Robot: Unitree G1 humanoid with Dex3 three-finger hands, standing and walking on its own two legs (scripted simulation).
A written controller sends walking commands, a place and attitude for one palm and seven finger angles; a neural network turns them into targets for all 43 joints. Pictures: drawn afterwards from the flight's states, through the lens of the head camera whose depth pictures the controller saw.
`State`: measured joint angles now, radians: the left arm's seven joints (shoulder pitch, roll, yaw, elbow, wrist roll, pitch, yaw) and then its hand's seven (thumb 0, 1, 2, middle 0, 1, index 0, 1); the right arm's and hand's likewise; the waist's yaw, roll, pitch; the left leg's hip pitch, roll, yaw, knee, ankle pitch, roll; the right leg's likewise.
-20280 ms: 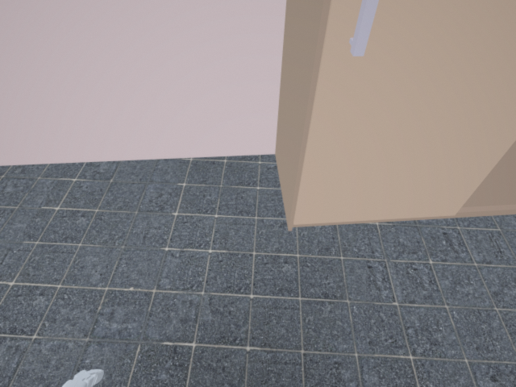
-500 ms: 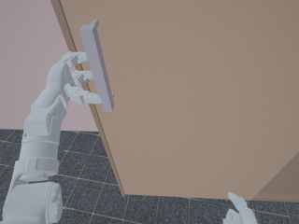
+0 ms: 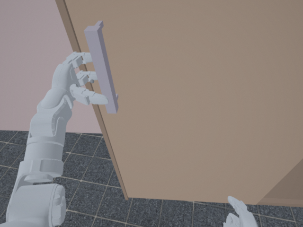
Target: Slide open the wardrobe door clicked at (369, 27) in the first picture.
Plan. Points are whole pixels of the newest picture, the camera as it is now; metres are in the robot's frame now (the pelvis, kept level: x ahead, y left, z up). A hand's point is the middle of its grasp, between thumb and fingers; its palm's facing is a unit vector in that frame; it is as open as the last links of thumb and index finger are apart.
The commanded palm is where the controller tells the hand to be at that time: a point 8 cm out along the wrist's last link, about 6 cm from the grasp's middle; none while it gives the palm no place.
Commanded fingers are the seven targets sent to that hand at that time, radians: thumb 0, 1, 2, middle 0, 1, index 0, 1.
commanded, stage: move the hooked fingers beside the handle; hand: left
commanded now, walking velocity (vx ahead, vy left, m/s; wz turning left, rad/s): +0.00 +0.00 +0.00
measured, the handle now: (106, 71) +0.44 +0.14 +0.23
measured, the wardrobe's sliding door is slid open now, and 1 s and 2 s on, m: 0.00 0.00 0.00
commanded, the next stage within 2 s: none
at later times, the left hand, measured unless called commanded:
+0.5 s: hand (86, 83) +0.38 +0.18 +0.23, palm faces +0.06 -1.00 -0.04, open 14.0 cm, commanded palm +0.35 +0.23 +0.24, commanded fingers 0.00 -0.50 0.30 -0.30 -1.20 -0.30 -1.20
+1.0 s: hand (80, 86) +0.37 +0.20 +0.22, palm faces +0.06 -1.00 -0.05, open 14.0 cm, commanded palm +0.34 +0.25 +0.23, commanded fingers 0.00 -0.50 0.30 -0.30 -1.20 -0.30 -1.20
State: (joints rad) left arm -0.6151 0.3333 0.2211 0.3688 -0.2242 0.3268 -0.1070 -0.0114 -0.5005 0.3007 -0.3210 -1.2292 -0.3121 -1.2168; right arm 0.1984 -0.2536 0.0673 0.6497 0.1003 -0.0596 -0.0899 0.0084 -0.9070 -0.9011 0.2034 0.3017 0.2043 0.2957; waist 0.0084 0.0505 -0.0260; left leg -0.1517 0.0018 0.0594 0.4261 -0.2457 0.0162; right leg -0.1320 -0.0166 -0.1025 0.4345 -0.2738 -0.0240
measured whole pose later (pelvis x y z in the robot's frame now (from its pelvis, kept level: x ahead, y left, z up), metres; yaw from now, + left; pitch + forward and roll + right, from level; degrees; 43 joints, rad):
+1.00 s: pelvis +0.01 -0.01 +0.00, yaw +0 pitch -1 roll +0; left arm -0.47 0.40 0.31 0.24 -0.26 0.36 -0.20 -0.01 -0.50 0.30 -0.30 -1.20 -0.31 -1.20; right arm 0.19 -0.28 0.06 0.62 0.11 -0.06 -0.09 0.01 -0.91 -0.90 0.20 0.30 0.20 0.30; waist 0.00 0.06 -0.04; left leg -0.15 0.01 0.06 0.43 -0.26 0.00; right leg -0.13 0.00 -0.10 0.44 -0.29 -0.03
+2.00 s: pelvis +0.01 +0.00 +0.00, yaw +0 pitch -1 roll +0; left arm -0.43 0.43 0.34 0.19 -0.26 0.37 -0.21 -0.01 -0.50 0.30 -0.30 -1.20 -0.31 -1.20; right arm 0.19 -0.28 0.06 0.60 0.11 -0.06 -0.10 0.01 -0.91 -0.90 0.20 0.30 0.20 0.30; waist 0.01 0.06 -0.05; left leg -0.15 0.01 0.06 0.44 -0.26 0.01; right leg -0.13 -0.01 -0.10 0.44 -0.29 -0.03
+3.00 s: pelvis +0.01 -0.01 +0.00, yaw +0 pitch -1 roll +0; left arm -0.57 0.37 0.25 0.29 -0.24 0.38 -0.13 -0.01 -0.50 0.30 -0.31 -1.21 -0.31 -1.20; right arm 0.19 -0.28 0.06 0.64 0.11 -0.04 -0.09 0.01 -0.91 -0.90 0.20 0.30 0.20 0.30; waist 0.00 0.06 -0.03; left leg -0.16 0.01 0.05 0.43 -0.26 0.00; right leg -0.14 0.00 -0.10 0.43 -0.28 -0.04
